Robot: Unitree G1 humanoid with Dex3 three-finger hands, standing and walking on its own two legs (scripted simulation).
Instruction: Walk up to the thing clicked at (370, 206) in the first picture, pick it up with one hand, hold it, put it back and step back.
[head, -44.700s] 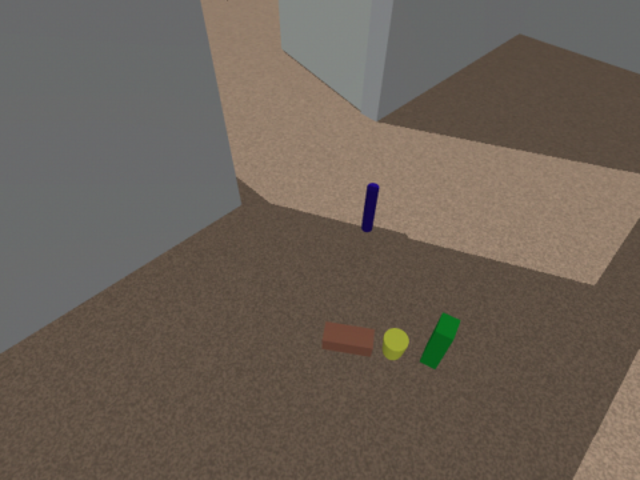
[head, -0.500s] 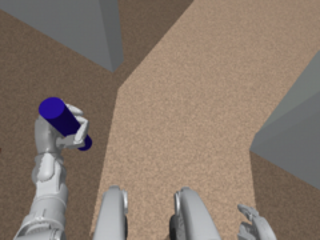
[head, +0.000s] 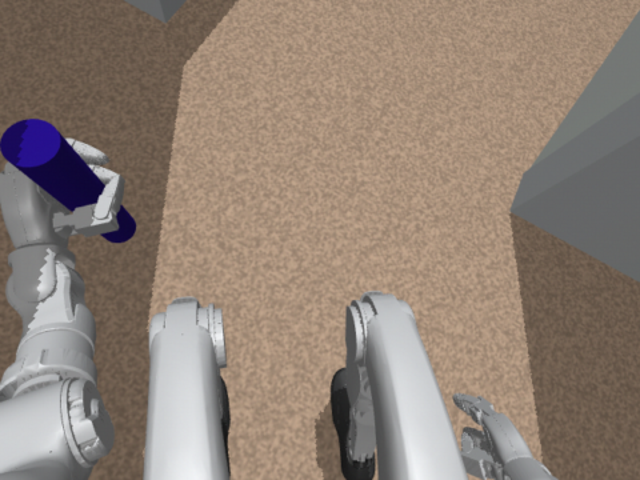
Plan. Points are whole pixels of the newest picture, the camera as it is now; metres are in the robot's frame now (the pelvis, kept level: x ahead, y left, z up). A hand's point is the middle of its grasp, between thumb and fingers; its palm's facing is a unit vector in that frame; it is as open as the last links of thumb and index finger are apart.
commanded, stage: crouch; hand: left
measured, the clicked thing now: (86, 195) +0.44 +0.26 -0.05
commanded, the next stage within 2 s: lower in 0.78 s
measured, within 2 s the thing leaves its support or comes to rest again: rests again in 1.90 s
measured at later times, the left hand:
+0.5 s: hand (116, 208) +0.46 +0.25 -0.13, palm faces +0.21 -0.98 -0.01, open 6.0 cm
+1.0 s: hand (125, 217) +0.46 +0.26 -0.18, palm faces +0.20 -0.98 -0.01, open 6.0 cm
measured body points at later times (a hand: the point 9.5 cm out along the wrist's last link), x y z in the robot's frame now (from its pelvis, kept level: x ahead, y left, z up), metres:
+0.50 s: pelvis +0.00 +0.00 -0.07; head +0.22 +0.07 +0.31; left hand +0.44 +0.30 -0.13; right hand +0.09 -0.27 -0.19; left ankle +0.09 +0.14 -0.37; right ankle +0.09 -0.12 -0.37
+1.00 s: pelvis +0.00 +0.01 -0.10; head +0.23 +0.09 +0.28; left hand +0.44 +0.31 -0.18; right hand +0.10 -0.27 -0.20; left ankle +0.09 +0.14 -0.37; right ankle +0.09 -0.12 -0.37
